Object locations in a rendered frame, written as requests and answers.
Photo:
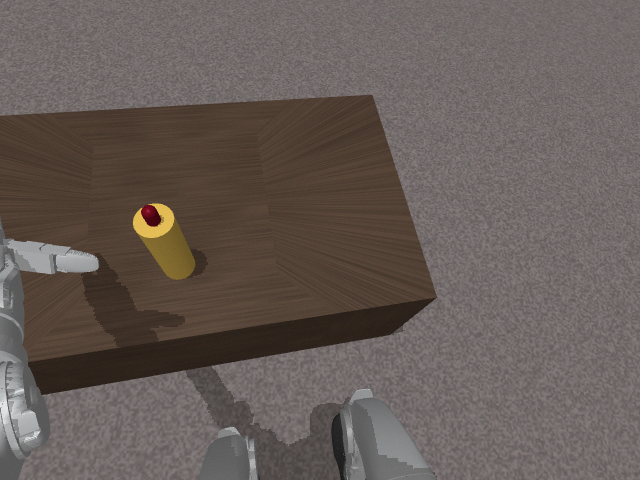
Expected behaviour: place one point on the bottle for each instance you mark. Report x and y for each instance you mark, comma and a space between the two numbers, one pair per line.
157, 227

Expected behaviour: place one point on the left robot hand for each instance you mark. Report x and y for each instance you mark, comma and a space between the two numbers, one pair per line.
47, 258

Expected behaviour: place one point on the left robot arm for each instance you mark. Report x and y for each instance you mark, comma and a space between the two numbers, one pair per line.
24, 417

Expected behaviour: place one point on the right robot foot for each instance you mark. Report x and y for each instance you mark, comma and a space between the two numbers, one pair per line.
338, 447

